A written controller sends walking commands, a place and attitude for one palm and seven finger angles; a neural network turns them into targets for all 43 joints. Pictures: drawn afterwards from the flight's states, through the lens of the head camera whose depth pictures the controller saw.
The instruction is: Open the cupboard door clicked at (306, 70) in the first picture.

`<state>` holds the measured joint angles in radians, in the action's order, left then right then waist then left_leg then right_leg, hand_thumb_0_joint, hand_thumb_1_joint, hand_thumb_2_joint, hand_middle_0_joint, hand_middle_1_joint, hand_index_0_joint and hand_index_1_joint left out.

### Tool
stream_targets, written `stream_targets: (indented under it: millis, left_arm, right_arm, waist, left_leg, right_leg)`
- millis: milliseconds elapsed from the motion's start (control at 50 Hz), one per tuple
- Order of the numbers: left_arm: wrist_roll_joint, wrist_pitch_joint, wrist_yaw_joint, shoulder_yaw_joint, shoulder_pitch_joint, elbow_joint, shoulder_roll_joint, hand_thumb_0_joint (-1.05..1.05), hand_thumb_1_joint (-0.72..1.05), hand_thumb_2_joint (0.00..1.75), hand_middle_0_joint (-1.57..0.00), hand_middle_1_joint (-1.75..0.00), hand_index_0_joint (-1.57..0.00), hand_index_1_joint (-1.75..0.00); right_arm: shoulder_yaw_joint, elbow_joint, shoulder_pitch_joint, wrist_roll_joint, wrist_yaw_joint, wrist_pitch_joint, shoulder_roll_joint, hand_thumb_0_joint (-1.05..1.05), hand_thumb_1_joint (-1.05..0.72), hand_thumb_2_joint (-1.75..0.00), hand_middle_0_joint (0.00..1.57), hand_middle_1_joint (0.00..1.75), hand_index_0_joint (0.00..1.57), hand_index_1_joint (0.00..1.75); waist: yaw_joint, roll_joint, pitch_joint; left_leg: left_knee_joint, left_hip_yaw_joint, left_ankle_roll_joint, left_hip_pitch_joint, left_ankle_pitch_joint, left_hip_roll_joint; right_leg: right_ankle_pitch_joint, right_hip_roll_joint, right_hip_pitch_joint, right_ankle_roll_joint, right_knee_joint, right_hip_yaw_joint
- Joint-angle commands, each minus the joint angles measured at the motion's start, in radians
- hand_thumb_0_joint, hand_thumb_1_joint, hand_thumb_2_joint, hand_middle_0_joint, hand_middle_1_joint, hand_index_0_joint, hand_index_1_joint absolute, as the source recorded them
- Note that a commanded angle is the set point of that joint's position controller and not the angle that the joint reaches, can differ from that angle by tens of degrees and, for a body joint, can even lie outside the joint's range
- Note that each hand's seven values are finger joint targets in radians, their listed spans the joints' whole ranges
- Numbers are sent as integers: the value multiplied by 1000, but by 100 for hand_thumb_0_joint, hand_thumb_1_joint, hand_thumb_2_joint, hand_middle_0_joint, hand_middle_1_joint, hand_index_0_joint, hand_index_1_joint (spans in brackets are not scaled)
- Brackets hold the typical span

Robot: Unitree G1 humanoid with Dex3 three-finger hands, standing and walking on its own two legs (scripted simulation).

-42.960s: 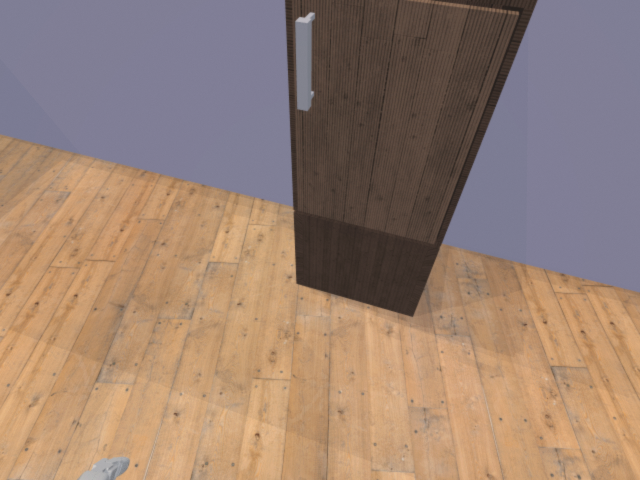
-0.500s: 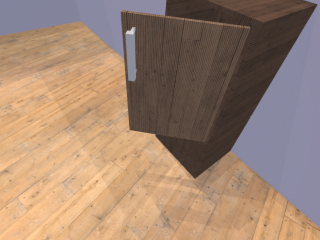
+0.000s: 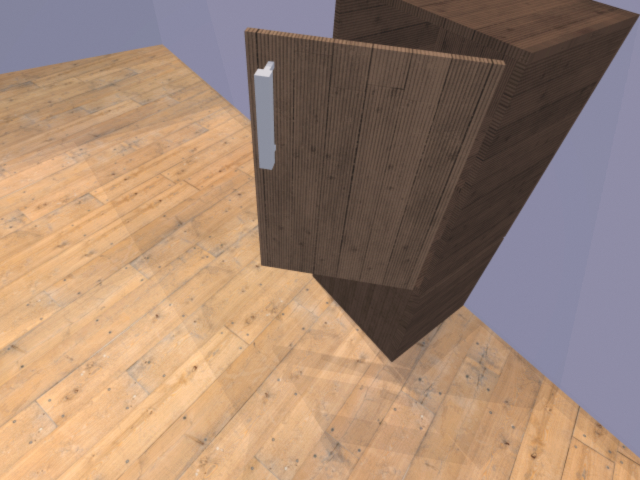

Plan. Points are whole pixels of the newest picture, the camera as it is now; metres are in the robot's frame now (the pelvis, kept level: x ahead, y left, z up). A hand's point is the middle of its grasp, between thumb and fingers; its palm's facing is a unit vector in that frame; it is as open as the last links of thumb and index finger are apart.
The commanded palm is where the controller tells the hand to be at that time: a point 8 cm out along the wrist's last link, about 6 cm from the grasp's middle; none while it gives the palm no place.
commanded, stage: look again from close up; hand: left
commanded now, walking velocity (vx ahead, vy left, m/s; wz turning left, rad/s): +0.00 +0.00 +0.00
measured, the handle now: (268, 117) +0.67 +0.14 +0.12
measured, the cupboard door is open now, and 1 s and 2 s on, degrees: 44 44 44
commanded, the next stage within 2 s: shuffle to correct the standing spot in 1.58 s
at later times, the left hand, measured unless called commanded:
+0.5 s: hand out of the picture +0.01 +0.17 -0.18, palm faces +0.00 -0.98 -0.17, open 7.4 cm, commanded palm none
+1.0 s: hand out of the picture +0.01 +0.16 -0.18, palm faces +0.01 -0.99 -0.17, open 7.4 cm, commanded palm none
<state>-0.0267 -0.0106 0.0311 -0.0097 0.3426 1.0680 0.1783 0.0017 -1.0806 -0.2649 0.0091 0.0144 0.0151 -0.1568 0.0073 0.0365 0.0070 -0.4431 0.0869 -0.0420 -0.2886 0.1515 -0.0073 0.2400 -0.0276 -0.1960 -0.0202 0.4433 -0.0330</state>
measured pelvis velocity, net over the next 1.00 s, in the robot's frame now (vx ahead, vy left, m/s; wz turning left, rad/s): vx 0.03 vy -0.01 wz -0.01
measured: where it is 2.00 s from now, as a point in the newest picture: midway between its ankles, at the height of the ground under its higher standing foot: outside the picture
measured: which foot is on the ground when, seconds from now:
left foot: down 0.00-1.00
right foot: down 0.00-1.00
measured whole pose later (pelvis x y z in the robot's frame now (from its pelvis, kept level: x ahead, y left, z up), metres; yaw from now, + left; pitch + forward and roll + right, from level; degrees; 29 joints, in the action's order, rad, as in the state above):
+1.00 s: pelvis +0.03 -0.01 +0.00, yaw -1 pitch +0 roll +0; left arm -0.02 -0.01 0.04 -0.01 0.34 1.10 0.16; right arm -0.01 -1.13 -0.27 0.01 0.03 0.02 -0.15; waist 0.01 0.03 -0.01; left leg -0.40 0.10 -0.03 -0.21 0.18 -0.01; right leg 0.27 -0.03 -0.12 -0.02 0.40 -0.02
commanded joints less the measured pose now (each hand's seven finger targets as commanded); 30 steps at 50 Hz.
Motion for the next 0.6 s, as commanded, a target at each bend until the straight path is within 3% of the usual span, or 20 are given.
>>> stream_targets:
  millis: [0, 140, 580]
  left_arm:
    - [5, -13, 1, 18, 72, -26, 90, 0, 90, 90, -20, -30, -20, -30]
    - [8, -18, 3, 15, 67, -22, 86, 0, 90, 90, -20, -30, -20, -30]
    - [10, -13, 7, 14, 61, -1, 77, 0, 90, 90, -20, -30, -20, -30]
  right_arm:
    - [29, 33, -36, 1, 2, 12, -134, 0, -90, -90, 20, 30, 20, 30]
    - [25, 21, -38, -2, 4, 17, -121, 0, -90, -90, 20, 30, 20, 30]
    - [17, -12, -45, -2, 10, 20, -109, 0, -90, -90, 20, 30, 20, 30]
  waist:
    - [-3, -62, -76]
    - [-4, -41, -38]
    - [-2, -46, -64]
  left_leg:
    - [157, -160, 6, 3, 211, -112]
    - [123, -131, 7, 59, 72, -109]
    - [135, -121, 8, 98, 6, -111]
  right_leg:
    - [38, -68, -69, 47, -95, 77]
    - [-36, -78, -46, 48, -100, 82]
    - [-56, -78, -31, 40, -109, 71]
